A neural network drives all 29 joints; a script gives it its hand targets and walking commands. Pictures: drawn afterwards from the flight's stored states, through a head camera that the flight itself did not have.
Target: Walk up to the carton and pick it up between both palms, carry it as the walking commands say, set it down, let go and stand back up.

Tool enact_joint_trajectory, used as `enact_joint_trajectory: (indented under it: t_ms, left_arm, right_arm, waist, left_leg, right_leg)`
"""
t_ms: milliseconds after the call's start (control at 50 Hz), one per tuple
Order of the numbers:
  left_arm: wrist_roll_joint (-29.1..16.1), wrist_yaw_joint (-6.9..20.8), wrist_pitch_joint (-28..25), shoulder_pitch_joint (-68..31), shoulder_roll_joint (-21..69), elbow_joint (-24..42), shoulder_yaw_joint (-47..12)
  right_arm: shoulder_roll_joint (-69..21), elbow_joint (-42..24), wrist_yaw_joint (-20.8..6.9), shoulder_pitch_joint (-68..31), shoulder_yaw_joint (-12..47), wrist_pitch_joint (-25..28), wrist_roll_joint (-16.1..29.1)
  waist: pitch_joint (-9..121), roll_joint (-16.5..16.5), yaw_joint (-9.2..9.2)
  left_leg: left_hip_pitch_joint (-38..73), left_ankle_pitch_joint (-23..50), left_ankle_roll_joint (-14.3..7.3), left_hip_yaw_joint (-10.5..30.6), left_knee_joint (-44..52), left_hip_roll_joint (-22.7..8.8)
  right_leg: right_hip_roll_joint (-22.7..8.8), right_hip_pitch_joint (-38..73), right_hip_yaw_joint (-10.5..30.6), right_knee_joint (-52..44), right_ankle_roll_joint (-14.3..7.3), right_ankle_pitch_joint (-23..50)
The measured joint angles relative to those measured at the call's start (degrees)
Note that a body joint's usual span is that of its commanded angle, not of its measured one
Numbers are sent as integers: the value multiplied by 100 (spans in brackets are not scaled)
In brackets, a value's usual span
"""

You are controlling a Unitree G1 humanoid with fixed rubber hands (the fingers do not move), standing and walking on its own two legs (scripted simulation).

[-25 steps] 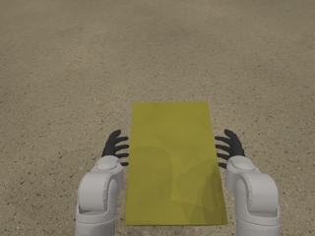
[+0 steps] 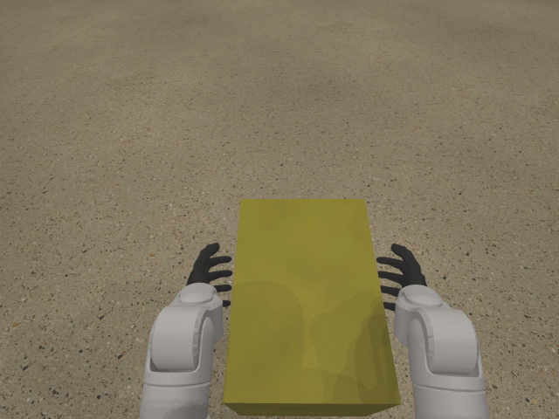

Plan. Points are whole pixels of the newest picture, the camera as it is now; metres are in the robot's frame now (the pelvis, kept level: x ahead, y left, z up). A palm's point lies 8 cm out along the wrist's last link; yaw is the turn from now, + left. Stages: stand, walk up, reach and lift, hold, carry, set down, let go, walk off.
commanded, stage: carry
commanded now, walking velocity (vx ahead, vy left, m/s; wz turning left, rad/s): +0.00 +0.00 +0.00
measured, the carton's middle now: (302, 306) +0.31 +0.00 -0.01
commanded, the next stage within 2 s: none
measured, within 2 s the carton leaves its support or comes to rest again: neither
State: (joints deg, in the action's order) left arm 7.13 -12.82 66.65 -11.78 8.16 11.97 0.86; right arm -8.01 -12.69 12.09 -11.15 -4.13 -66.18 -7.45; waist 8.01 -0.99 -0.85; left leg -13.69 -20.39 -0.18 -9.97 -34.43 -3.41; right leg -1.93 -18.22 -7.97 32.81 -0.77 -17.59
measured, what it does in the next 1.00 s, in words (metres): steps on the spot: left foot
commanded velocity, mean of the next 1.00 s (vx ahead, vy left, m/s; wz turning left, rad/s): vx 0.00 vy -0.02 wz -0.06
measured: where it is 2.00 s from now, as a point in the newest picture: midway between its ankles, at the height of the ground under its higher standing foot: outside the picture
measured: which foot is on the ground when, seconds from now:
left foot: down 0.00-0.18, up 0.20-0.28, down 0.30-1.00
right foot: down 0.00-1.00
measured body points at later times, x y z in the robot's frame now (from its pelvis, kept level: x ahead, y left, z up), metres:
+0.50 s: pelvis +0.03 +0.01 +0.00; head +0.02 +0.01 +0.45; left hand +0.31 +0.15 +0.06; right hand +0.31 -0.14 +0.07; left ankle +0.02 +0.10 -0.73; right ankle -0.05 -0.12 -0.73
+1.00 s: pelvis -0.01 -0.01 +0.00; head -0.02 -0.01 +0.45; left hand +0.28 +0.12 +0.08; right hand +0.27 -0.17 +0.08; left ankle +0.02 +0.10 -0.73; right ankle -0.05 -0.12 -0.73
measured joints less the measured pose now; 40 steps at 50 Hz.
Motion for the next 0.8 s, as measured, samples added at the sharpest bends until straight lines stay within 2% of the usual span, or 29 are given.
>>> enact_joint_trajectory:
  t_ms: [100, 180, 220, 240, 260, 300, 340, 360, 420, 600, 800]
  left_arm:
    - [-61, -31, -164, 210, -37, 186, -47]
    - [-66, -21, -263, 312, -47, 309, -94]
    - [-79, -32, -285, 285, -41, 386, -163]
    - [-84, -27, -295, 273, -39, 424, -183]
    - [-77, -10, -312, 268, -39, 447, -180]
    - [-70, 3, -328, 270, -41, 469, -147]
    - [-109, -36, -267, 346, -54, 596, -119]
    - [-101, -9, -275, 375, -57, 517, -94]
    - [-101, 34, -250, 381, -56, 197, -25]
    - [-62, 23, -317, 243, -40, 42, -4]
    - [25, 79, -258, 82, -17, -186, 51]
  right_arm:
    - [22, -169, 28, 172, 112, 132, 113]
    - [36, -235, 15, 262, 156, 270, 134]
    - [42, -374, 56, 292, 125, 301, 152]
    - [42, -436, 69, 289, 106, 306, 159]
    - [39, -457, 61, 265, 92, 309, 159]
    - [23, -411, 26, 173, 73, 304, 136]
    - [22, -402, 18, 182, 137, 292, 144]
    - [23, -270, -20, 176, 135, 316, 116]
    - [19, 98, -74, 132, 95, 291, 44]
    - [9, 145, -40, 65, 65, 326, 12]
    - [-8, 299, -55, -43, -10, 252, -53]
  waist:
    - [-113, 2, 97]
    - [-151, 43, 73]
    - [-187, 125, 30]
    - [-223, 163, 28]
    - [-257, 187, 34]
    - [-271, 157, 35]
    - [-215, 286, 13]
    - [-172, 299, 1]
    - [-79, 257, -29]
    - [-158, 121, 18]
    - [-101, 116, 56]
  left_leg:
    - [243, 7, -32, -37, 384, 34]
    - [-155, 482, -5, -67, -389, -37]
    - [-498, -214, 29, 158, -674, 105]
    - [-603, -449, 29, 239, -521, 175]
    - [-638, -337, 29, 267, -174, 209]
    - [-566, 779, 23, 252, 636, 147]
    - [-613, 618, -105, 172, 396, 203]
    - [-630, 432, -143, 152, 249, 202]
    - [-601, 202, -164, 117, 94, 162]
    - [-610, 283, -139, 74, 109, 90]
    - [-561, 512, -73, 97, 283, 20]
  right_leg:
    - [-45, -81, -57, 219, -43, 336]
    - [-24, 409, -112, -657, -55, 350]
    - [-66, 428, 12, -751, -73, 372]
    - [-97, 426, 50, -728, -79, 357]
    - [-124, 428, 70, -667, -70, 313]
    - [-122, 433, 75, -427, 24, 32]
    - [-218, 413, 169, -169, 175, -453]
    - [-234, 417, 195, -105, 261, -516]
    - [-213, 467, 221, -54, 234, -534]
    - [-162, 441, 230, -83, 202, -441]
    - [-83, 451, 197, -171, 104, -278]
